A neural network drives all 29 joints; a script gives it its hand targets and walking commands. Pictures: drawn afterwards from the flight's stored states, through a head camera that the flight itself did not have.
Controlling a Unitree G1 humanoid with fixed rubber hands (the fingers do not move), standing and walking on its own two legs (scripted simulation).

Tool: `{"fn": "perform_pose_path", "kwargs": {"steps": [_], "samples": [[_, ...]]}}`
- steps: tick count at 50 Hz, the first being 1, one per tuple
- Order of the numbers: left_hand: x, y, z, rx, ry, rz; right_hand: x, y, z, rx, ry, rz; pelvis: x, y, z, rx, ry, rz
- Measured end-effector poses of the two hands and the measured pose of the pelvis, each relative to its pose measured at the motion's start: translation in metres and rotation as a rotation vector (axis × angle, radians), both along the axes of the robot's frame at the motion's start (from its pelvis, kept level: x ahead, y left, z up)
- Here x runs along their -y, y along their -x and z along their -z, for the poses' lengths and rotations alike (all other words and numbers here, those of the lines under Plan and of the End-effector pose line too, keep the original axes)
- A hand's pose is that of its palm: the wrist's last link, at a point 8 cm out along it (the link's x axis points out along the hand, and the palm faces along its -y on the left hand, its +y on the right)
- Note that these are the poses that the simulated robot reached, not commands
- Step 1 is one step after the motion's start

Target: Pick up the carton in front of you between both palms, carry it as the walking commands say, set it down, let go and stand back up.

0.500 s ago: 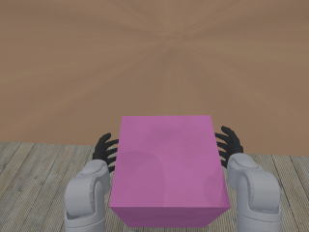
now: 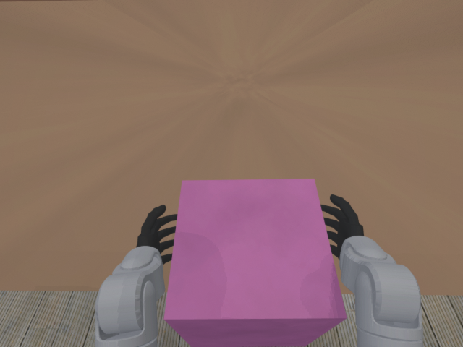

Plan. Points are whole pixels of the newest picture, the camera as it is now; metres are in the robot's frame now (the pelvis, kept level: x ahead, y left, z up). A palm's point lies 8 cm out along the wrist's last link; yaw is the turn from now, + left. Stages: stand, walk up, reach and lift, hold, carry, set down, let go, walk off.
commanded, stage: carry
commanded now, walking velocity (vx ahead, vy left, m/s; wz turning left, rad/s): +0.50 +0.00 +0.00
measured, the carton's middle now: (248, 269) +0.27 +0.00 +0.01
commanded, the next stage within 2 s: none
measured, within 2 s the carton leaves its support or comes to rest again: neither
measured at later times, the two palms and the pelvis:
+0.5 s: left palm (173, 77) +0.66 +0.15 +0.15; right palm (303, 66) +0.68 -0.15 +0.16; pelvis +0.33 -0.01 -0.01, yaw +1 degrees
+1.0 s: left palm (188, 24) +1.05 +0.16 +0.13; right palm (278, 21) +1.07 -0.14 +0.13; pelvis +0.66 +0.00 -0.01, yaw +2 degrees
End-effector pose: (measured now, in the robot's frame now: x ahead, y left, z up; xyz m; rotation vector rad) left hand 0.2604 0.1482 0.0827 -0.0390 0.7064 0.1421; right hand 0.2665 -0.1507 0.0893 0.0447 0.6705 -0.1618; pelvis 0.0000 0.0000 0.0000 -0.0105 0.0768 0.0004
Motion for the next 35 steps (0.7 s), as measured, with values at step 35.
{"fn": "perform_pose_path", "kwargs": {"steps": [35], "samples": [[-0.014,-0.581,-0.04,-0.088,-0.01,0.065,-0.013,-0.567,-0.043,-0.092,0.067,-0.004,-0.021,-0.444,0.011,-0.01,0.001,-0.012]]}}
